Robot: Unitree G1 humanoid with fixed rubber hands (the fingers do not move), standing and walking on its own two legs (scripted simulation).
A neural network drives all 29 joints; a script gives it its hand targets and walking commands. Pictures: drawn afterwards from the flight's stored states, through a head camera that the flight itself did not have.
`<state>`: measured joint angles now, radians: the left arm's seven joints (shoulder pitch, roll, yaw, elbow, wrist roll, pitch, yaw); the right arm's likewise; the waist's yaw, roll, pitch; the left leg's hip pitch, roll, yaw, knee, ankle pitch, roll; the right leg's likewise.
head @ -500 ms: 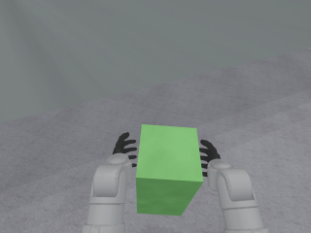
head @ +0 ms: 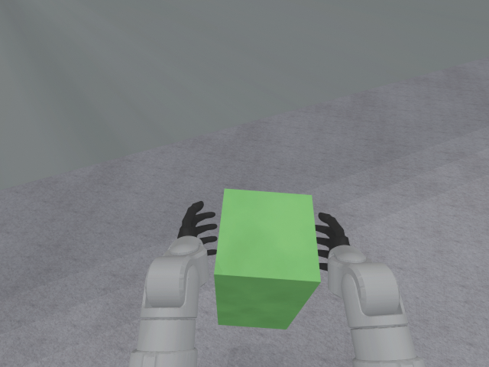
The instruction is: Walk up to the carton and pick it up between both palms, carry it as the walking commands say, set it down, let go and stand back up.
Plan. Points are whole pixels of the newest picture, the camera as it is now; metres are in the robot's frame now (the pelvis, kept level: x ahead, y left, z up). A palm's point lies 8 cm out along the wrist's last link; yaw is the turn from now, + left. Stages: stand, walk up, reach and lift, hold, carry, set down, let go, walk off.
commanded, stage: carry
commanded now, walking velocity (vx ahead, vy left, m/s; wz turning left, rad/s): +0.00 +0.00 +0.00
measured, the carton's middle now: (259, 267) +0.32 +0.00 -0.01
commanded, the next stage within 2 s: none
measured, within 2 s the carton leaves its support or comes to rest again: neither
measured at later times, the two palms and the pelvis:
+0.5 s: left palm (198, 238) +0.31 +0.09 +0.10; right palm (345, 250) +0.29 -0.14 +0.07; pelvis +0.01 -0.01 +0.00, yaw +0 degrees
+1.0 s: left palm (191, 245) +0.31 +0.11 +0.09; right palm (336, 255) +0.29 -0.12 +0.06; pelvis +0.00 +0.00 +0.00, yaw +0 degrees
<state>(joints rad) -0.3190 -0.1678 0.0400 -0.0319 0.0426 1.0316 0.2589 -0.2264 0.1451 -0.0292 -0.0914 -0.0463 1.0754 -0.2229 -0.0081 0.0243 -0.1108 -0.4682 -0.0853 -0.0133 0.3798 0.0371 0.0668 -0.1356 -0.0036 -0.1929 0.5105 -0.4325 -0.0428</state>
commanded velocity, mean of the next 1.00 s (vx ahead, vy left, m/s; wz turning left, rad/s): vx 0.00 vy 0.00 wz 0.00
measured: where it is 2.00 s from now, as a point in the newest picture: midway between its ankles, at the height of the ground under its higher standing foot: outside the picture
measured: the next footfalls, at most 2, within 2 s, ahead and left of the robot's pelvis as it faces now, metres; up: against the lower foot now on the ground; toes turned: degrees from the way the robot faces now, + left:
left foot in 1.96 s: +0.21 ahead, +0.10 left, +0.00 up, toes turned -1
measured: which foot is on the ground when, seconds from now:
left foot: down 0.00-1.00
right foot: down 0.00-1.00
